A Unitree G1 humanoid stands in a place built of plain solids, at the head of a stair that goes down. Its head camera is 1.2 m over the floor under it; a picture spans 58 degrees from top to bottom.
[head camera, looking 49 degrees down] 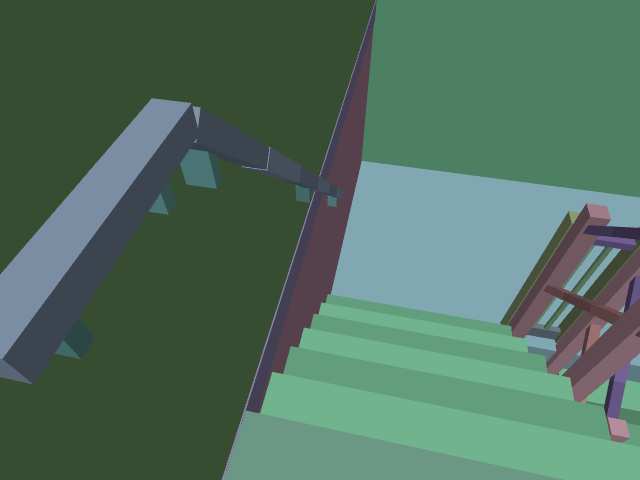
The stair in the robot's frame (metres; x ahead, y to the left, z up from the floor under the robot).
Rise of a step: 0.21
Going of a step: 0.21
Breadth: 1.20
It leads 12 degrees to the right of straight ahead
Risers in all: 7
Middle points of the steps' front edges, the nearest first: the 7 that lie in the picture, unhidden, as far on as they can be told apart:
0.30 -0.38 0.00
0.50 -0.42 -0.21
0.71 -0.47 -0.41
0.91 -0.51 -0.62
1.11 -0.55 -0.83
1.32 -0.59 -1.04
1.52 -0.64 -1.25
